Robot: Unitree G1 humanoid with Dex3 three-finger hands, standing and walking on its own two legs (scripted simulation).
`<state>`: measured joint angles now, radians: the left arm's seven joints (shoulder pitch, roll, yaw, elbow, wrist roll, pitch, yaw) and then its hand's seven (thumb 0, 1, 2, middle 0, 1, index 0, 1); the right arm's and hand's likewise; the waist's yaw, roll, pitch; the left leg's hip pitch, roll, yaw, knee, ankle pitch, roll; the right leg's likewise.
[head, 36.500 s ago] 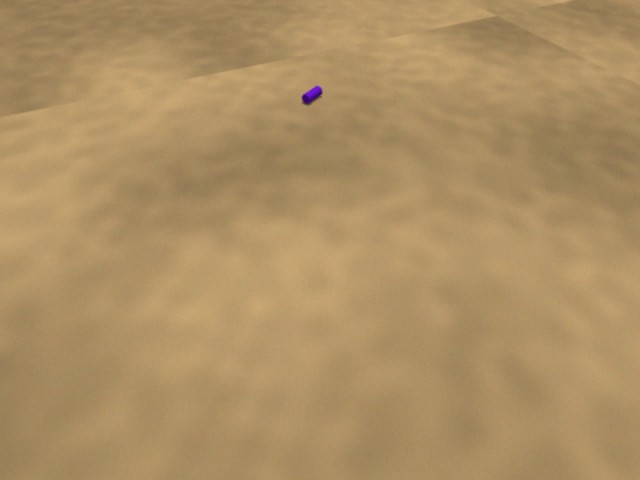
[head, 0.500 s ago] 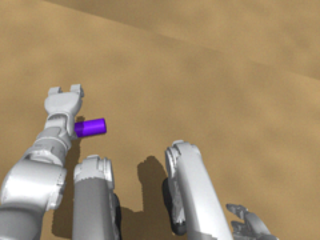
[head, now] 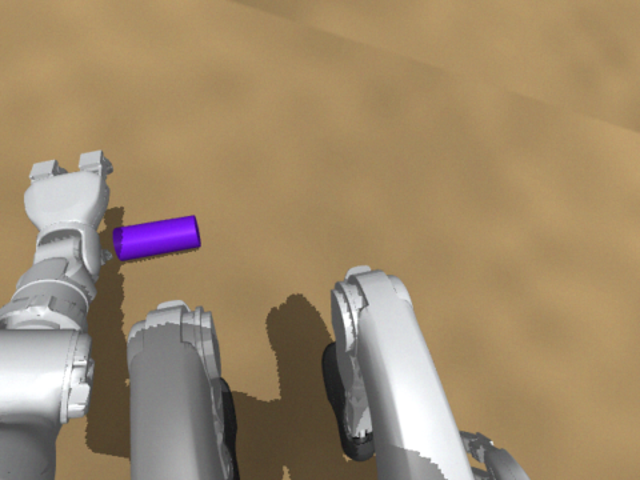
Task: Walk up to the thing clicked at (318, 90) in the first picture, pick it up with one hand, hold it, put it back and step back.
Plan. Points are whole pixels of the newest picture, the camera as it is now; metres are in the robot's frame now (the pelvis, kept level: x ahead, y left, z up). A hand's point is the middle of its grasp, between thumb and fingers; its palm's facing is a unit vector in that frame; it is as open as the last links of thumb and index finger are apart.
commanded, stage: home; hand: left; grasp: from above
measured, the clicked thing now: (159, 237) +0.47 +0.19 -0.31
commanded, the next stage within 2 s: none
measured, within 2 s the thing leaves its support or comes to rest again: neither
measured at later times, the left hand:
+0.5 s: hand (1, 341) +0.30 +0.22 +0.06, palm faces -0.23 -0.71 -0.67, open 7.6 cm
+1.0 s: hand out of the picture +0.24 +0.20 +0.28, palm faces +0.14 -0.96 -0.23, open 7.4 cm
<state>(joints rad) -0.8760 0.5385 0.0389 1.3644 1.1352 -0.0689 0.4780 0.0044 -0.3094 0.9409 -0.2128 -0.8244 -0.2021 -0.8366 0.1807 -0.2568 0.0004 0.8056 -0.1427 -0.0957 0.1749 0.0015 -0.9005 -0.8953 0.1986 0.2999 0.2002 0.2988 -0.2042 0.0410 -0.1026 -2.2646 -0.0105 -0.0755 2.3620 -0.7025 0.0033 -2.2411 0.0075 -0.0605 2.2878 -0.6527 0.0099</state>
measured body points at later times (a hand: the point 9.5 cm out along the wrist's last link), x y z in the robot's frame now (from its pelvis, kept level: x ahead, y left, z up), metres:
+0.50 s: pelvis +0.00 +0.00 +0.18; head +0.14 +0.04 +0.60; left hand +0.31 +0.26 +0.10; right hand +0.22 -0.25 +0.08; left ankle +0.08 +0.12 -0.31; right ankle +0.10 -0.12 -0.31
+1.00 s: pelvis +0.07 +0.00 +0.34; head +0.11 +0.02 +0.79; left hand +0.23 +0.25 +0.30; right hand +0.23 -0.22 +0.26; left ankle +0.07 +0.12 -0.31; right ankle +0.10 -0.12 -0.31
